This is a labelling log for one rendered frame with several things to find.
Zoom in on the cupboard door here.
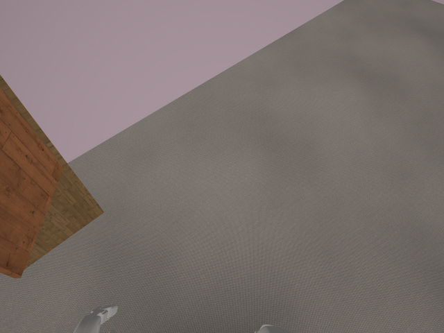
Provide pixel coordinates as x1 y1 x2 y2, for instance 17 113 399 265
0 90 63 278

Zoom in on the robot left hand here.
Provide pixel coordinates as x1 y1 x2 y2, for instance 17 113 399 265
74 305 118 333

